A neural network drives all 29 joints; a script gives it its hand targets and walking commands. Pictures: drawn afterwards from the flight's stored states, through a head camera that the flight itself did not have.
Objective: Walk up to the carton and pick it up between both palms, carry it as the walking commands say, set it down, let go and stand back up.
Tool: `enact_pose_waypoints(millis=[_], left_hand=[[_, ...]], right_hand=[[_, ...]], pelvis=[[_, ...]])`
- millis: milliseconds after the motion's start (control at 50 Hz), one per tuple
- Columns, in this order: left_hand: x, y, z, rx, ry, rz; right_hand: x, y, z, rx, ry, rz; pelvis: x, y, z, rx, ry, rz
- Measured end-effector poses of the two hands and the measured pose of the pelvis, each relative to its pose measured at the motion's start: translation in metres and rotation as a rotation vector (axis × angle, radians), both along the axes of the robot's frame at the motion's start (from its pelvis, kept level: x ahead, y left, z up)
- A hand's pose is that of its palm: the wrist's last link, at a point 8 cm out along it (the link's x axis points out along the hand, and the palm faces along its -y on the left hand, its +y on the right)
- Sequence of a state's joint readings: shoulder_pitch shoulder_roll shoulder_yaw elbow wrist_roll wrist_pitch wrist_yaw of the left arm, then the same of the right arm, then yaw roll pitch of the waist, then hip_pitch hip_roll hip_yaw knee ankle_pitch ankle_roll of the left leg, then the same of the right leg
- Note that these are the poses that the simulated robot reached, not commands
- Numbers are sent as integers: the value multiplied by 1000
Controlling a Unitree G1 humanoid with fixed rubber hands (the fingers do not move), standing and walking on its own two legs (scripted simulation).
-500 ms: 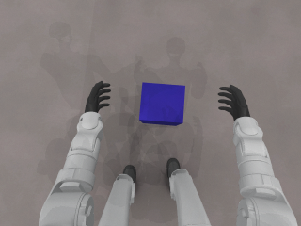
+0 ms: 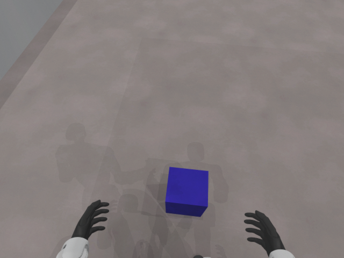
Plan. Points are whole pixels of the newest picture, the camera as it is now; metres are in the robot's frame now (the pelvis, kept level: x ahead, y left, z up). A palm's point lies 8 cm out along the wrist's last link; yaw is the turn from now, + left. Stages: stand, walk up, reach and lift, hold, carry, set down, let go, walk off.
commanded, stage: let go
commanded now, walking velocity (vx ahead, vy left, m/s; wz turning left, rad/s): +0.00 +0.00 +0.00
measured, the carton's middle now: (185, 193) +0.43 -0.07 -0.64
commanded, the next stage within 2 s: stand in 0.52 s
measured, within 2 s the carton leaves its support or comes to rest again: neither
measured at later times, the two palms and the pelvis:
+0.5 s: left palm (93, 241) +0.16 +0.19 -0.07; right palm (291, 243) +0.17 -0.26 -0.07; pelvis +0.01 -0.03 +0.00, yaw +1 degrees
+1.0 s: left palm out of the picture +0.13 +0.28 -0.09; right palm out of the picture +0.14 -0.29 -0.10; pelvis +0.03 -0.01 +0.00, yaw +1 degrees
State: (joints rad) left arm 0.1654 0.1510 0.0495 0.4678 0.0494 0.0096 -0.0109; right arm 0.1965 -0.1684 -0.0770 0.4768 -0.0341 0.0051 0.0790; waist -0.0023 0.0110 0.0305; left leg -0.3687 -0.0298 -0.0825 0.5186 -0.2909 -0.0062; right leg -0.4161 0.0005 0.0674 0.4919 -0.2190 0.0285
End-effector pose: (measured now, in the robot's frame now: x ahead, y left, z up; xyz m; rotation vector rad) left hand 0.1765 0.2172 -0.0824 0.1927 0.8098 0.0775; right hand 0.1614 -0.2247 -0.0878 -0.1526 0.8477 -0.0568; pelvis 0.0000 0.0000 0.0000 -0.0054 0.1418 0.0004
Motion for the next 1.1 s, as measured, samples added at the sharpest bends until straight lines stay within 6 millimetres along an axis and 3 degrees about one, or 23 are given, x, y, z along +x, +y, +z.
enact_pose_waypoints(millis=[80, 180, 420, 520, 580, 660, 760, 840, 1100], left_hand=[[-18, 13, 12, 18, 7, -4], [-24, 18, 21, 24, 7, -5], [-14, -27, 17, -28, 30, -24], [-14, -30, 12, -9, 39, -17], [-15, -24, 8, 4, 38, 3], [-25, 2, -1, 71, 95, 42], [-42, 37, -4, 151, 167, 79], [-50, 55, -3, 184, 197, 100], [-48, 53, -6, 167, 189, 67]], right_hand=[[-8, -1, 9, -1, -17, 3], [-7, -8, 14, -7, -18, 29], [1, -34, 12, -16, 15, 32], [10, -38, 14, -27, 22, 6], [17, -37, 14, -51, 19, 4], [20, -47, 8, -118, 15, 8], [7, -62, -2, -162, 64, -16], [-7, -68, -9, -180, 120, -27], [-33, -65, -12, -182, 157, -40]], pelvis=[[1, 2, 4, -3, -85, -6], [2, -3, 7, -4, -168, -4], [9, -28, 5, 2, -249, 20], [16, -33, 3, 5, -245, 19], [21, -33, 2, 3, -230, 19], [24, -28, 0, -5, -186, 17], [28, -22, 0, -5, -157, 19], [29, -17, 1, -3, -147, 18], [24, -10, 3, 4, -157, 18]])
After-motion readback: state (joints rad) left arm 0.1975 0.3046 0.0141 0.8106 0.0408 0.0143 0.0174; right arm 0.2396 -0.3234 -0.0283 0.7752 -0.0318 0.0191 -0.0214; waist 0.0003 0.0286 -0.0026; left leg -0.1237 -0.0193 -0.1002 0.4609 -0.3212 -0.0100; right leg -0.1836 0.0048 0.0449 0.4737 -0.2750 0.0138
